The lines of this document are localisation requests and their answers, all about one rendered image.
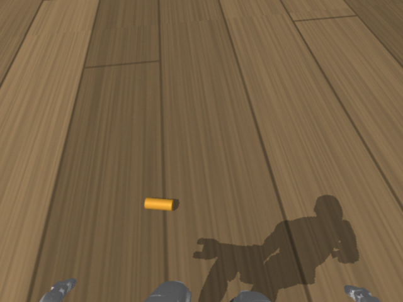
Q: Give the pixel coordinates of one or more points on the can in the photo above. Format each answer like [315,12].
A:
[159,204]

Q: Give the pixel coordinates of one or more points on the left robot hand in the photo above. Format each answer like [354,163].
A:
[59,291]

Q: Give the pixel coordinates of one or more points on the right robot hand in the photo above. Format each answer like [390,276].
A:
[360,294]

